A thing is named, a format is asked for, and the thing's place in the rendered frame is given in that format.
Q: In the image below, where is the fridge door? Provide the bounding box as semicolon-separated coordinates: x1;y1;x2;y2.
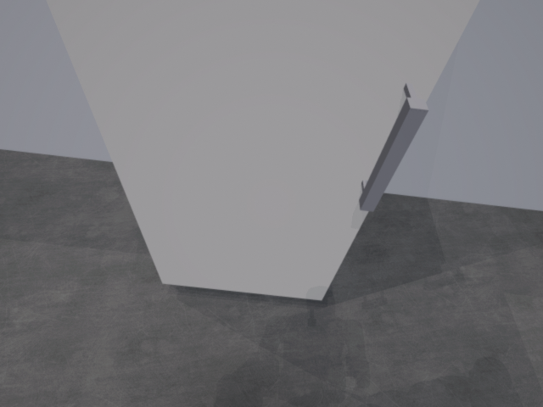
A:
47;0;479;300

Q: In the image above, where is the handle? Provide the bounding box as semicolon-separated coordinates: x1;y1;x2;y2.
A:
359;83;428;212

